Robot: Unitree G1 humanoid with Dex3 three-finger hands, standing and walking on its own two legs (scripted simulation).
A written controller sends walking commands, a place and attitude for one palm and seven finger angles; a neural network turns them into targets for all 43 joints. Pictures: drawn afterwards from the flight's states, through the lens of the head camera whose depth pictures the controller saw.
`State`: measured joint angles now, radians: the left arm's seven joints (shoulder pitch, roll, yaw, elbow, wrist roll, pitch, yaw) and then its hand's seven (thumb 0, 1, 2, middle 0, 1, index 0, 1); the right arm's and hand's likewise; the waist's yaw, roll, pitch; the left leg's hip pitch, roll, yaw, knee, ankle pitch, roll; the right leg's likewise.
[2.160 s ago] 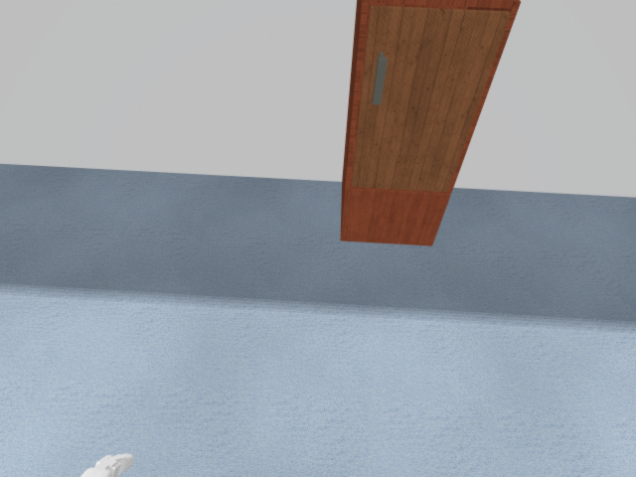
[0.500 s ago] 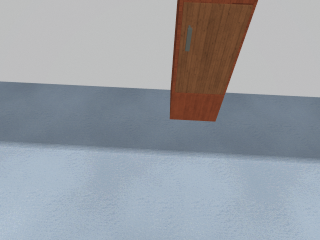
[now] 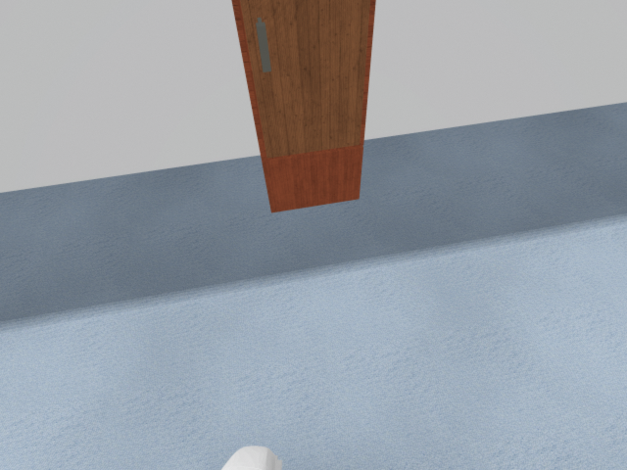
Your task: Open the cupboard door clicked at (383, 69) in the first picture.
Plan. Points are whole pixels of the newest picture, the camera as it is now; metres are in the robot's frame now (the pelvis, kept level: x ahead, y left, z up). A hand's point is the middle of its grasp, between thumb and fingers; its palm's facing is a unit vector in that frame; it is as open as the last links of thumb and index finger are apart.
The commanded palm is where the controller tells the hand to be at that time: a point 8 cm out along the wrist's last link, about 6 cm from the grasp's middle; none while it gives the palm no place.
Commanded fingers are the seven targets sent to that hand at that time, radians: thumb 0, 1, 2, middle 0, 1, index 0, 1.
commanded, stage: walk to a spot facing it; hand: left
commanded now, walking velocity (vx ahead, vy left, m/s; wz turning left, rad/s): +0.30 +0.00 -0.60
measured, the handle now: (263, 44) +1.14 +0.25 -0.02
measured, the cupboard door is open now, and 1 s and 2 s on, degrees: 0 0 0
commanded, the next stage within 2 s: turn to face it in 1.30 s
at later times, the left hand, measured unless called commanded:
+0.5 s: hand (156, 432) +0.18 +0.27 -0.17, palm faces -0.21 -0.96 -0.18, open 7.4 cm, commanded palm none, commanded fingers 0.00 0.90 0.90 -0.20 -0.30 -0.20 -0.30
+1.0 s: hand (317, 288) +0.46 +0.05 -0.19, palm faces -0.58 -0.80 -0.15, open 7.3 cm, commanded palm none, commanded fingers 0.00 0.90 0.90 -0.20 -0.30 -0.20 -0.30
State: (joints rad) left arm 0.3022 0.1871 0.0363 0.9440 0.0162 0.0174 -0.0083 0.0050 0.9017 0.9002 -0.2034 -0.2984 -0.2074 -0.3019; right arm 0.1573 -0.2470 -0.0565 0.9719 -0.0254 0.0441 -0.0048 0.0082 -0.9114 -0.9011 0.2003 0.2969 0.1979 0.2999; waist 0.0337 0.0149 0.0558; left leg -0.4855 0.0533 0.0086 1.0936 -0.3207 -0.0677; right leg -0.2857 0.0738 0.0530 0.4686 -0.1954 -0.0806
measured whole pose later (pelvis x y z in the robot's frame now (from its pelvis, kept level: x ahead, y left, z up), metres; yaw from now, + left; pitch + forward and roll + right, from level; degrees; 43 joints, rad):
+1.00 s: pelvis +0.27 -0.04 -0.02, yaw -35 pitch -1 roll -1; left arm 0.14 0.21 0.05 0.94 0.01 -0.04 -0.02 0.00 0.91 0.90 -0.20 -0.30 -0.20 -0.30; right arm 0.41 -0.13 -0.03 1.06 -0.01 -0.02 -0.02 0.01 -0.91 -0.90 0.20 0.30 0.20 0.30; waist -0.04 -0.05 0.11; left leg -0.37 0.14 0.09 1.37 -0.41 -0.05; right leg -0.34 0.08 -0.14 0.62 -0.27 -0.12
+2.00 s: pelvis +0.46 -0.12 +0.00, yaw -37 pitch +0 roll +1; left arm 0.17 0.15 0.04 0.94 0.02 0.00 0.03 -0.01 0.92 0.90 -0.20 -0.30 -0.21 -0.30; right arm 0.30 -0.19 -0.08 1.03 -0.02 0.07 0.01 0.01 -0.91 -0.90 0.20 0.30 0.20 0.30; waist -0.05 0.03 0.04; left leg -0.50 0.07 0.06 1.08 -0.39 -0.08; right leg -0.20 -0.11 -0.25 0.50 -0.29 -0.02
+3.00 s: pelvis +0.42 -0.13 +0.00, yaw +0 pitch -2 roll +3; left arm 0.23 0.16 0.02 0.89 0.02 0.01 0.02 0.01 0.90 0.90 -0.20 -0.30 -0.21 -0.30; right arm 0.25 -0.29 -0.10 0.97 -0.03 0.10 0.03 0.01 -0.91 -0.90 0.20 0.30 0.19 0.30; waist -0.03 0.04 0.05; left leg -0.49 0.04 -0.02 1.16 -0.32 -0.09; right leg -0.19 -0.11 -0.21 0.48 -0.26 -0.02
